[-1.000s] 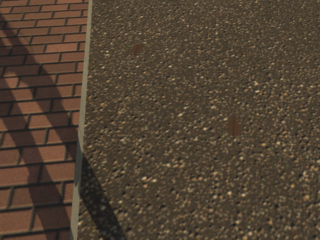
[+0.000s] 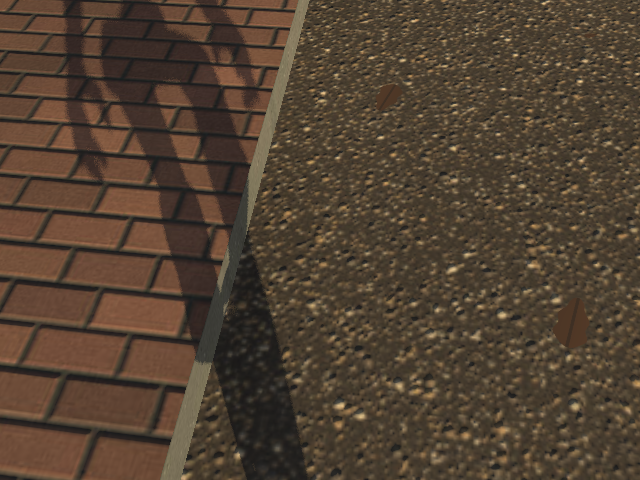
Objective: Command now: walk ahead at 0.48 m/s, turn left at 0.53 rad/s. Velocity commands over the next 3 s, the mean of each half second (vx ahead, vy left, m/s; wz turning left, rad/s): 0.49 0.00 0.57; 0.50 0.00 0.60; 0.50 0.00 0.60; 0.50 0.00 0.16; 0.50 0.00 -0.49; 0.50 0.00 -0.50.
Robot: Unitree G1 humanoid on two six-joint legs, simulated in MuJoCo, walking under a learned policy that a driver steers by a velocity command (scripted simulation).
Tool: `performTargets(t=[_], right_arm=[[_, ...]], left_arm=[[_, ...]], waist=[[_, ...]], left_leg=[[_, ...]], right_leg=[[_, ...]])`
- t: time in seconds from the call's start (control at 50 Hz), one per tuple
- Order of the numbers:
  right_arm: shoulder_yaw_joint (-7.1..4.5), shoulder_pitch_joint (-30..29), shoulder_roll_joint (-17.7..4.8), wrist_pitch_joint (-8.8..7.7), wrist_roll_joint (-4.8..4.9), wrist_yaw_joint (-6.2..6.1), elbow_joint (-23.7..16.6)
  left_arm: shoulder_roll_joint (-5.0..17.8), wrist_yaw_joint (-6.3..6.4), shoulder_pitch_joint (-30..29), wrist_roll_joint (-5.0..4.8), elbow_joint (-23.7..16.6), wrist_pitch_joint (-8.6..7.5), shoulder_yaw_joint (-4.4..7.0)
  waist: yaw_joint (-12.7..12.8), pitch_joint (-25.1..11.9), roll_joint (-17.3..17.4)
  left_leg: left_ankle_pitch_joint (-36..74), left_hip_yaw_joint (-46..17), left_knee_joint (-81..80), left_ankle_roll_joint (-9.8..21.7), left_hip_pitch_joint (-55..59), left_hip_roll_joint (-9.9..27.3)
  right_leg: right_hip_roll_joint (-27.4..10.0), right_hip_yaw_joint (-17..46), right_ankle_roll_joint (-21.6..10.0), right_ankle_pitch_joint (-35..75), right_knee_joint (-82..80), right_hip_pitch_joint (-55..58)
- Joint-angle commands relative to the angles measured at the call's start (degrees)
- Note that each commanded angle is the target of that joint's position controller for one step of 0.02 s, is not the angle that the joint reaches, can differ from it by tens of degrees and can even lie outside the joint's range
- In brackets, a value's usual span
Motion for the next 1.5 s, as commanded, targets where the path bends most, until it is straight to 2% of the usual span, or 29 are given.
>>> performTargets(t=[0.02,0.08,0.1,0.12,0.14,0.2,0.24,0.3,0.52,0.6,0.62,0.64,0.66,0.68,0.7,0.74,0.96,1.12,1.16,1.2,1.22,1.24,1.26,1.28,1.3,1.34,1.4,1.46,1.5], right_arm=[[-0.62,2.8,-2.9,-0.42,-0.27,-0.25,-2.4],[-3.10,18.9,-7.6,-0.98,-0.85,-0.74,2.4],[-4.59,21.1,-11.8,-0.91,-1.21,-1.32,2.4],[-5.36,17.6,-16.2,-0.31,-0.84,-1.11,0.8],[-4.96,17.5,-14.7,0.09,0.50,-1.44,1.1],[-3.10,11.4,-8.5,-1.48,0.74,-2.39,0.2],[-2.53,12.2,-8.1,-3.02,1.22,-2.82,0.3],[-2.80,16.2,-10.3,-3.76,1.69,-2.77,1.0],[-3.00,27.0,-11.5,-2.61,0.51,-3.52,-0.1],[-3.60,20.4,-14.1,-3.54,0.48,-3.20,-2.9],[-3.46,19.0,-13.4,-4.11,1.27,-2.61,-3.8],[-1.89,20.9,-7.3,-4.35,1.83,-2.41,-6.0],[-2.05,28.5,-7.6,-3.66,3.65,-2.87,-7.2],[-2.41,27.3,-11.0,-2.26,1.41,-3.36,-4.7],[-2.32,22.5,-10.6,-1.85,0.35,-2.61,-4.9],[-2.12,19.1,-8.6,-1.11,-0.48,-1.46,-6.2],[-0.97,4.7,-5.8,0.64,-1.00,1.18,-12.1],[0.89,-10.7,-3.1,1.33,-0.41,-0.55,-21.3],[1.71,-4.5,-1.5,0.74,0.63,-0.83,-20.4],[-0.68,11.4,-5.9,0.20,-0.39,-0.95,-16.0],[-1.90,20.2,-7.8,-0.35,-1.44,-1.49,-11.9],[-2.85,16.4,-14.4,-0.75,-1.61,-1.81,-11.0],[-4.36,20.1,-19.6,-0.32,0.26,-2.17,-12.4],[-5.09,22.4,-18.8,0.06,1.08,-2.75,-12.4],[-4.58,17.8,-17.0,0.17,0.78,-3.23,-13.0],[-2.86,17.1,-12.3,-0.14,1.78,-3.94,-10.1],[-1.42,21.1,-9.5,-1.43,1.14,-3.22,-6.4],[-0.98,27.1,-10.3,-2.75,-0.01,-3.07,-2.8],[-0.53,30.7,-9.4,-2.37,0.48,-3.61,-1.0]], left_arm=[[10.4,1.23,2.0,-0.25,-1.4,-0.45,1.93],[13.1,0.46,-1.9,0.13,-3.6,0.52,3.32],[10.7,-0.44,-3.4,0.39,-5.8,0.53,3.08],[6.5,-1.56,-2.6,-0.20,-10.7,0.37,2.51],[9.7,-2.17,-9.1,0.41,-12.5,-0.41,2.88],[9.8,-2.10,-10.4,0.65,-13.0,-0.53,3.01],[8.3,-2.45,-8.9,2.08,-13.1,1.95,2.79],[8.3,-3.00,-14.4,2.11,-15.9,3.63,2.66],[9.6,-4.06,-37.2,0.83,-26.8,2.98,1.29],[14.0,-2.53,-21.1,0.28,-23.3,1.48,2.82],[15.9,-1.67,-12.7,1.09,-21.8,0.68,3.51],[20.2,-0.68,-4.6,2.62,-21.8,0.71,4.29],[22.9,-1.39,-8.3,2.36,-22.1,1.54,5.22],[16.8,-1.89,-13.2,1.86,-23.7,2.48,4.51],[12.0,-1.95,-16.5,1.30,-23.9,2.60,3.16],[10.6,-1.91,-16.3,1.34,-22.2,2.07,2.51],[12.2,-2.43,-8.6,0.68,-17.7,0.06,3.30],[13.9,-1.18,2.4,3.69,-13.5,2.24,3.58],[14.0,-1.03,-6.3,3.98,-15.2,3.29,3.24],[19.5,-0.89,-7.6,0.57,-15.8,4.71,4.75],[18.9,-1.59,-11.2,-1.38,-16.9,4.80,4.76],[10.0,-2.23,-9.8,-0.36,-19.6,4.46,2.67],[8.6,-2.65,-7.2,0.62,-22.7,3.79,2.21],[11.6,-2.62,-11.6,-0.48,-25.4,3.63,2.69],[11.7,-2.41,-16.3,-0.50,-26.6,3.59,2.50],[10.2,-3.38,-18.3,1.94,-27.0,4.57,1.99],[6.9,-4.27,-21.4,2.34,-30.6,6.06,-0.04],[3.3,-3.65,-31.4,2.55,-36.6,5.50,-2.24],[3.8,-3.51,-41.2,2.86,-41.9,4.79,-3.63]], waist=[[-4.5,0.2,-7.9],[-12.5,-8.2,-7.8],[-13.2,-11.1,0.0],[-7.5,-13.8,10.4],[-8.7,-9.6,2.1],[-1.7,0.0,-7.8],[0.1,-1.3,-5.5],[-0.8,-0.7,-1.6],[-8.5,-0.3,3.7],[0.0,-7.3,3.4],[4.3,-12.5,1.7],[5.3,-21.6,-7.1],[-0.4,-27.6,-21.6],[-2.0,-18.7,-8.7],[-1.6,-10.2,-3.0],[-2.9,-4.0,-3.6],[-1.4,-1.5,-5.8],[3.2,1.1,-5.9],[-2.9,-3.2,-5.8],[-8.7,-13.4,-7.7],[-13.5,-15.4,-6.1],[-4.9,-11.4,5.6],[-3.7,-13.9,10.0],[-8.0,-19.7,7.4],[-6.5,-11.6,5.2],[-3.3,-3.2,2.8],[-1.3,-2.6,1.3],[-3.8,-0.8,6.8],[-5.8,1.5,1.7]], left_leg=[[-2.6,4.7,-3.3,3.3,9.6,-4.9],[-6.6,0.5,-11.4,8.5,29.2,-6.6],[-14.2,-14.3,-14.6,12.1,39.1,4.2],[-15.4,-48.4,-22.1,22.0,50.1,18.4],[-22.1,-48.0,-27.9,21.2,46.4,18.2],[-2.0,-32.0,-30.3,13.8,29.0,12.4],[9.1,-26.0,-29.8,12.4,25.6,9.0],[16.0,-21.9,-29.5,10.2,24.8,5.6],[24.5,-27.1,-23.4,6.1,39.3,5.9],[38.6,-26.4,-8.4,1.4,34.4,3.4],[31.1,-25.1,3.0,0.3,27.6,0.4],[0.1,-19.6,19.7,-0.2,18.7,-3.5],[-28.2,-15.1,32.9,-1.3,5.5,-9.8],[-22.7,-14.9,37.1,-1.3,0.9,-3.7],[-17.9,-13.7,35.1,-1.9,1.1,-2.2],[-15.1,-12.9,30.2,-2.5,2.6,1.1],[-2.5,-8.2,18.2,-4.3,-4.8,4.0],[-26.5,-8.3,25.7,0.6,-27.6,5.6],[-27.1,-6.7,13.5,3.0,-8.4,1.2],[-12.4,-5.9,-12.3,3.0,18.4,-4.1],[0.8,-9.0,-24.4,3.2,36.4,-2.5],[35.6,-20.7,-15.2,-0.8,51.8,8.1],[88.0,-29.0,-5.3,0.8,56.1,15.6],[80.6,-33.6,-11.3,8.4,57.2,17.4],[60.0,-32.3,-15.7,12.4,51.1,16.2],[48.8,-25.7,-15.8,7.7,42.6,8.3],[41.6,-20.5,-17.9,0.8,31.5,2.4],[34.3,-27.3,-22.9,3.6,35.1,5.5],[38.6,-27.6,-30.4,5.0,33.9,6.4]], right_leg=[[-15.7,0.9,-0.9,73.0,8.9,-3.0],[-16.0,0.8,-2.0,63.4,37.4,-8.5],[-11.1,0.7,-1.5,29.7,56.8,-21.5],[1.2,8.9,0.5,-8.9,74.6,-44.3],[-2.2,17.5,-0.3,-3.0,73.9,-51.4],[-7.8,17.5,1.2,6.0,59.4,-44.6],[-8.5,17.2,3.0,5.6,54.6,-40.2],[-8.6,15.0,4.8,10.2,47.5,-42.7],[-2.9,14.3,3.8,20.7,22.7,-47.9],[0.7,14.2,0.0,17.7,13.6,-21.5],[-4.0,17.4,-1.7,19.8,12.2,-8.2],[-20.1,31.5,-3.7,19.3,14.1,5.0],[-29.7,57.2,-11.4,15.9,6.7,11.6],[-27.1,53.5,-10.5,3.5,4.8,2.8],[-23.3,44.0,-9.2,2.1,2.9,-6.1],[-18.5,31.7,-7.3,10.4,-0.5,-15.1],[-16.7,10.1,-6.9,26.1,-3.7,-12.7],[-25.3,10.9,-6.5,36.5,2.8,12.9],[-20.5,2.2,-3.2,61.7,11.2,5.0],[-19.3,1.0,-1.9,74.8,31.3,0.2],[-16.5,1.3,0.6,54.5,47.1,-13.8],[-11.2,6.7,2.3,-4.5,60.7,-39.3],[-9.0,10.6,4.2,-6.5,73.1,-49.4],[-6.3,12.1,6.3,1.2,77.8,-54.0],[-6.1,11.1,6.9,3.4,83.1,-60.3],[-6.8,10.8,6.2,0.8,89.4,-67.2],[-4.4,7.6,2.6,-5.1,89.9,-67.8],[-2.9,6.1,0.8,-10.7,99.7,-83.3],[-2.4,2.7,0.3,-13.4,87.6,-83.6]])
